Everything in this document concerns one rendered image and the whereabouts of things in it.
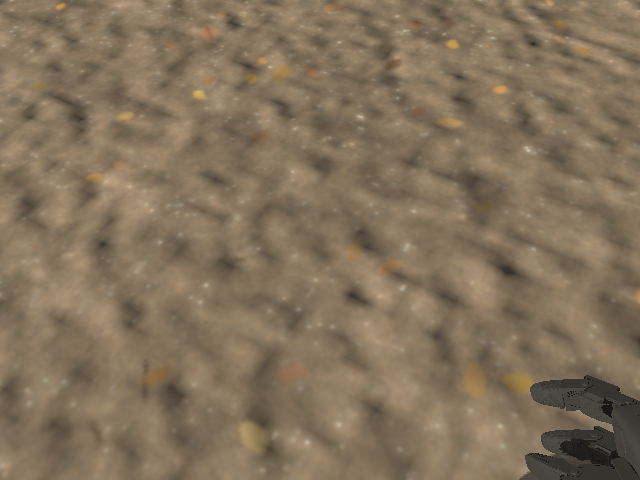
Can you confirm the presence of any right robot hand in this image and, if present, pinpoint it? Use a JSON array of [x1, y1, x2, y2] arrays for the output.
[[525, 375, 640, 480]]

